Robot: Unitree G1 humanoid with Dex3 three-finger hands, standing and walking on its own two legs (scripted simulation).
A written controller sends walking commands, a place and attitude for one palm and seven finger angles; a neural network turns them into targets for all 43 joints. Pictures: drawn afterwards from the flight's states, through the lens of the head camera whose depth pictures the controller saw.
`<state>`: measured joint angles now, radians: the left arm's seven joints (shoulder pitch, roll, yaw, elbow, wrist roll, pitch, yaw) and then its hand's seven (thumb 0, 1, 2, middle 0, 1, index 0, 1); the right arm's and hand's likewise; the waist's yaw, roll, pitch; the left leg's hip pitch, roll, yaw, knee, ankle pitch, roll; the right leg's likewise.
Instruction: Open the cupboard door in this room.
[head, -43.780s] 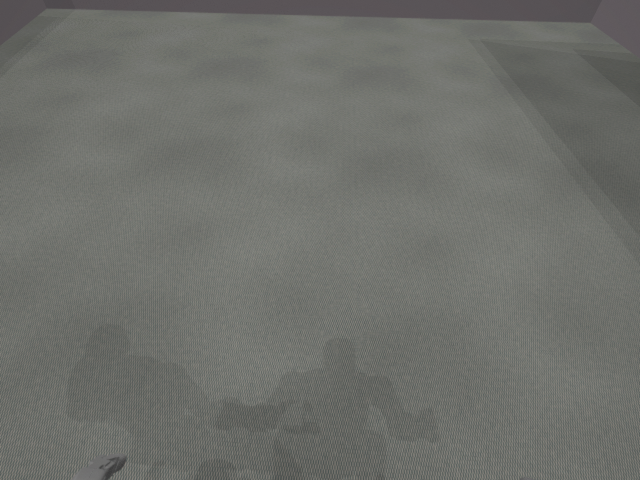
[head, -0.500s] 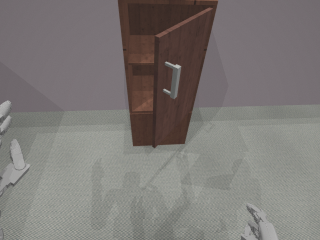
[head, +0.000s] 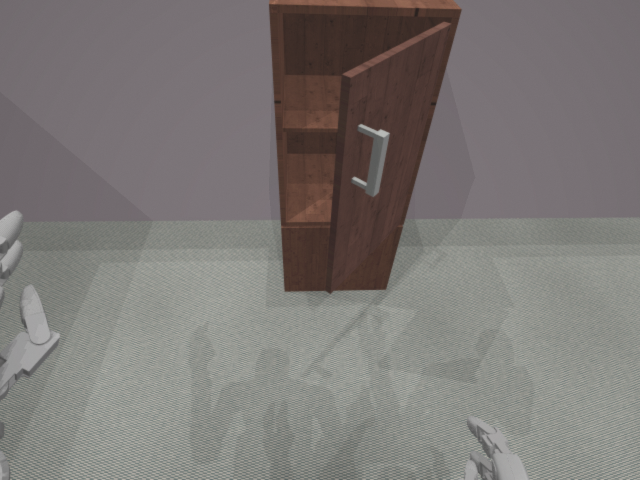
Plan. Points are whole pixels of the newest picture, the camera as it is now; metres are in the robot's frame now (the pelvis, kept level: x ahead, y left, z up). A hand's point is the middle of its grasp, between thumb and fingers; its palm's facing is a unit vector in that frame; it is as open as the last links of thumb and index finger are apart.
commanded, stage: let the arm hang, fingers relaxed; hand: left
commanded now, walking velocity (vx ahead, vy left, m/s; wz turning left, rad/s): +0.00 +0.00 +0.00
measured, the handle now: (368, 160) +0.67 -0.04 +0.04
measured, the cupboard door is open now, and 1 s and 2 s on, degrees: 48 48 48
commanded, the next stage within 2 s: look to check the result in 1.12 s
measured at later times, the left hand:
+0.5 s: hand out of the picture -0.02 +0.18 -0.19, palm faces +0.01 -0.98 -0.18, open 7.3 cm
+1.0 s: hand out of the picture +0.08 +0.23 -0.15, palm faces +0.03 -0.94 -0.35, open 7.4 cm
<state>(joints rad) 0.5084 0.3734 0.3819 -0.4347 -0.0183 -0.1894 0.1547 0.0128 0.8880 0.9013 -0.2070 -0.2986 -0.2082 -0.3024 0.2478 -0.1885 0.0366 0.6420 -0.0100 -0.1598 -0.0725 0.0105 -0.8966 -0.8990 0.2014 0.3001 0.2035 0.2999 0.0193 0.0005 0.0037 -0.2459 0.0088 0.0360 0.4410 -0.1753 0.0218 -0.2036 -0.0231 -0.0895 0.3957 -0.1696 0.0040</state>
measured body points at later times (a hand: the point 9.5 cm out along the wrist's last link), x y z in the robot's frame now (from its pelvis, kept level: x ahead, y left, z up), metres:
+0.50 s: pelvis -0.02 -0.01 -0.01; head +0.01 +0.01 +0.44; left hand -0.02 +0.23 -0.17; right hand -0.01 -0.30 -0.14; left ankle +0.04 +0.10 -0.74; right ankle +0.03 -0.12 -0.74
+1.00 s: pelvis +0.01 -0.02 +0.00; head +0.02 -0.03 +0.45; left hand +0.08 +0.28 -0.12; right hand +0.09 -0.29 -0.15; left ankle +0.04 +0.10 -0.74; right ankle +0.03 -0.12 -0.74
